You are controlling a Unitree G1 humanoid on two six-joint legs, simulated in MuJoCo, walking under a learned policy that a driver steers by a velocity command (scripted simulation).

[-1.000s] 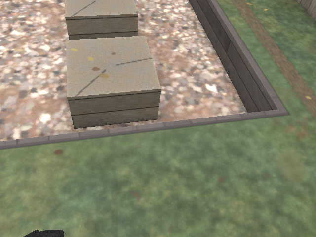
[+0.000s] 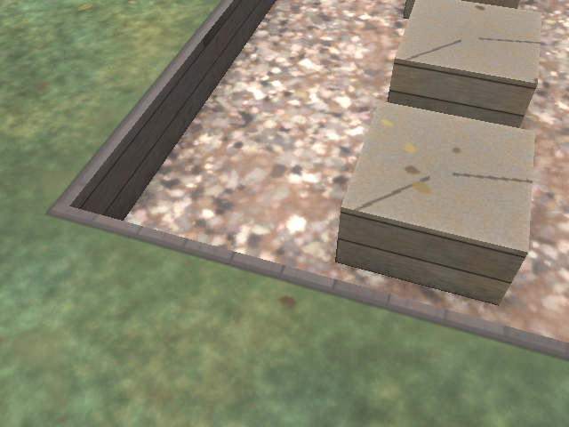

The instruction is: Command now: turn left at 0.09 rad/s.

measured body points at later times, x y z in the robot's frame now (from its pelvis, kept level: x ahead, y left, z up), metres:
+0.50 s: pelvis +0.05 -0.01 +0.00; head +0.05 +0.00 +0.45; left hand +0.09 +0.26 -0.14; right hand +0.14 -0.28 -0.12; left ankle +0.04 +0.10 -0.71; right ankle -0.01 -0.13 -0.73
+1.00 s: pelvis +0.13 +0.02 +0.01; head +0.14 +0.01 +0.45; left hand +0.24 +0.27 -0.13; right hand +0.20 -0.24 -0.14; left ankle +0.08 +0.11 -0.73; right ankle +0.16 -0.11 -0.73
